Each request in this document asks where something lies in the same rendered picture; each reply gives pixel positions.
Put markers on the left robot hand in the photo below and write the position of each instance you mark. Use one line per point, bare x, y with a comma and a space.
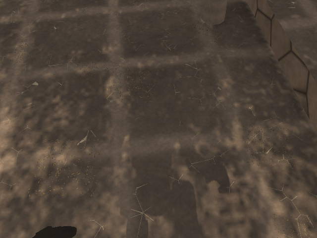
57, 232

